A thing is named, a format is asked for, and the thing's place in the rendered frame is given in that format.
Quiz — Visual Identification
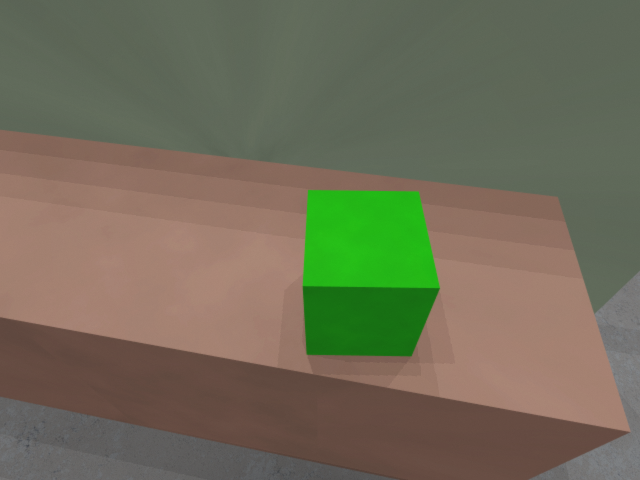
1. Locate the pedestal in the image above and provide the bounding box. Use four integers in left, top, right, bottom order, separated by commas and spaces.
0, 130, 631, 480

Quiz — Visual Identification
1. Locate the carton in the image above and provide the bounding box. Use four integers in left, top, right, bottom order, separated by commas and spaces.
303, 190, 440, 356

